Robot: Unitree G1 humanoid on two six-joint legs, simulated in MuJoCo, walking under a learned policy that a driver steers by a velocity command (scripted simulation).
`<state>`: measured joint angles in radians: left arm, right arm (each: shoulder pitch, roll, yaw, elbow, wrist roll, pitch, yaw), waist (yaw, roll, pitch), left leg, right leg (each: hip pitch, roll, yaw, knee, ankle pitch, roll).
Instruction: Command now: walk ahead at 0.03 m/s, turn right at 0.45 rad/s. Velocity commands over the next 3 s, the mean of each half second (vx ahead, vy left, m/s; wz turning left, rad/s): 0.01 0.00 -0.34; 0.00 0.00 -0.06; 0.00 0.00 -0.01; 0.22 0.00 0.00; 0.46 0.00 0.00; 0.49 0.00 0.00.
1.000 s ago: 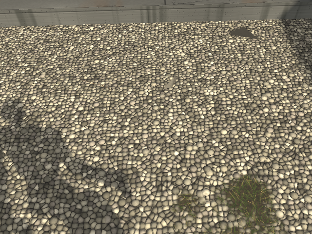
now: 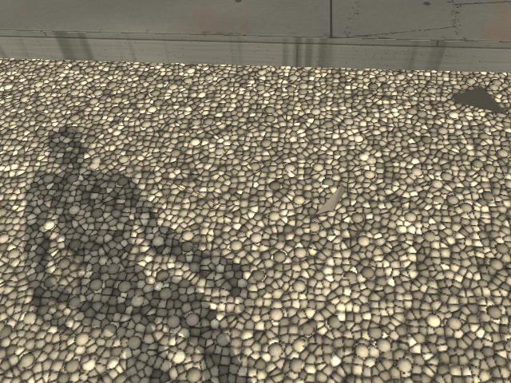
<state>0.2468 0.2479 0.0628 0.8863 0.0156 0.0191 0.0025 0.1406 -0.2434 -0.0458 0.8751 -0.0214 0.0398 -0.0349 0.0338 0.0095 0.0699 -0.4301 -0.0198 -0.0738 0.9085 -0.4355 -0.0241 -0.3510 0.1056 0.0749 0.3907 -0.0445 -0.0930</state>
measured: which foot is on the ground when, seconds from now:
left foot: up 0.00-0.16, down 0.18-1.00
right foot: down 0.00-0.20, up 0.22-0.54, down 0.56-1.00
